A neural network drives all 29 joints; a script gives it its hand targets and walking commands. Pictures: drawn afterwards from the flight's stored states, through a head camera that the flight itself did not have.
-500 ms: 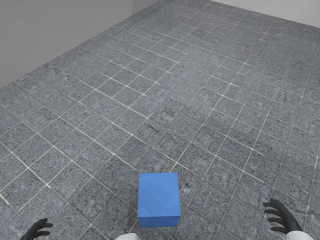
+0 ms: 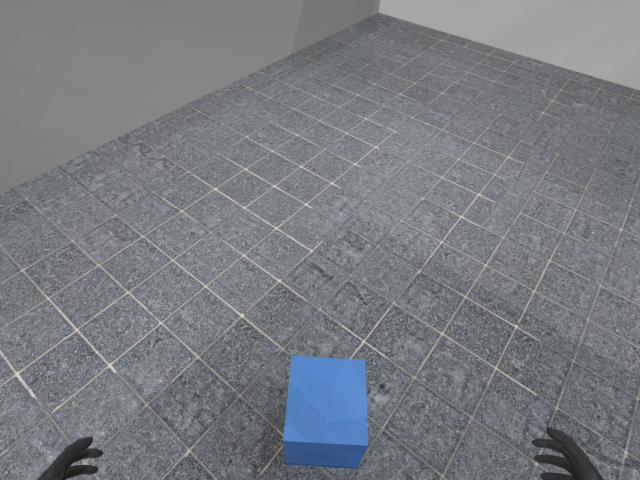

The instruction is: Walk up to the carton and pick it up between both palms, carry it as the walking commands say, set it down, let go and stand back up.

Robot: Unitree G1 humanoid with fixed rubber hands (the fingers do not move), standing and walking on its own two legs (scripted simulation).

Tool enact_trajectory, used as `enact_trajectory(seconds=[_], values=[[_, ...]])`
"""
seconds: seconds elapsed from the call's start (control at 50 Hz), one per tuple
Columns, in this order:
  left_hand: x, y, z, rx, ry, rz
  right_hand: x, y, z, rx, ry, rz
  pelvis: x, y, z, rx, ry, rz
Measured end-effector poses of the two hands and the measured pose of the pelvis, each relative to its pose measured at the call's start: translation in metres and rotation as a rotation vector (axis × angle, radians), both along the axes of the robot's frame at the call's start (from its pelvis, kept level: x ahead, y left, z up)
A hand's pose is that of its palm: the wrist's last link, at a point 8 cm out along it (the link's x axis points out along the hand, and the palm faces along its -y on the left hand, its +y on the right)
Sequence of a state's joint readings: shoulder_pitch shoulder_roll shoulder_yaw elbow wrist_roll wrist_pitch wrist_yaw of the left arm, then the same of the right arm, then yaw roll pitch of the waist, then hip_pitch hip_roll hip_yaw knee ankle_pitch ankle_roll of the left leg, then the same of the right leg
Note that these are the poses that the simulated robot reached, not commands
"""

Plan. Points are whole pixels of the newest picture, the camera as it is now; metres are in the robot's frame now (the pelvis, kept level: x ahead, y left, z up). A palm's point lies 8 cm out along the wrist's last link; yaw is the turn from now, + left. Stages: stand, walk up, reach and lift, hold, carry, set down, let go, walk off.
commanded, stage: walk up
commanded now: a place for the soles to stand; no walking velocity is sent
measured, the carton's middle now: (325, 413) +0.40 -0.01 -0.65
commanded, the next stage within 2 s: reach and lift in 0.96 s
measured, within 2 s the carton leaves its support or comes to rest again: neither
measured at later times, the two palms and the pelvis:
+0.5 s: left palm out of the picture +0.10 +0.32 -0.09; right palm out of the picture +0.09 -0.33 -0.09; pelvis -0.01 -0.01 +0.01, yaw +0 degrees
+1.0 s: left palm out of the picture +0.10 +0.30 -0.09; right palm out of the picture +0.12 -0.33 -0.09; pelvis -0.01 -0.02 +0.01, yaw +0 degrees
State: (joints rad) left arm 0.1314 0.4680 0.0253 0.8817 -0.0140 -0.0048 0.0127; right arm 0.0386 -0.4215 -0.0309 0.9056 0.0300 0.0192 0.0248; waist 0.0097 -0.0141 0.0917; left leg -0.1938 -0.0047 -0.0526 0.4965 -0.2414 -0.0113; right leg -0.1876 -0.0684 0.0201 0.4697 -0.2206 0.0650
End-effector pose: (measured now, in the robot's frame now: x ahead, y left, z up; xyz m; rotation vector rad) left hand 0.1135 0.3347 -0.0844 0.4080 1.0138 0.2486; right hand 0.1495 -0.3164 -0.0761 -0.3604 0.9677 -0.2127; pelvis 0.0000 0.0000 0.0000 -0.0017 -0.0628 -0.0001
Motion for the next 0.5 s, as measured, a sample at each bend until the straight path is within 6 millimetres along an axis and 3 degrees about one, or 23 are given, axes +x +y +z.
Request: enact_trajectory(seconds=[0.1,0.24,0.5], values=[[-0.016,-0.002,0.002,0.000,0.024,0.031,0.000,-0.005,0.002,0.007,0.001,-0.005,-0.005,-0.004,0.004,0.002,0.002,0.003],[-0.030,-0.005,0.002,0.000,0.052,0.057,-0.022,-0.015,-0.005,0.008,0.062,-0.031,-0.010,-0.010,0.006,0.003,0.009,0.005],[-0.018,-0.018,-0.001,-0.022,0.054,0.052,-0.061,-0.018,-0.018,0.017,0.157,-0.079,-0.010,-0.013,0.008,0.003,0.016,0.004]])
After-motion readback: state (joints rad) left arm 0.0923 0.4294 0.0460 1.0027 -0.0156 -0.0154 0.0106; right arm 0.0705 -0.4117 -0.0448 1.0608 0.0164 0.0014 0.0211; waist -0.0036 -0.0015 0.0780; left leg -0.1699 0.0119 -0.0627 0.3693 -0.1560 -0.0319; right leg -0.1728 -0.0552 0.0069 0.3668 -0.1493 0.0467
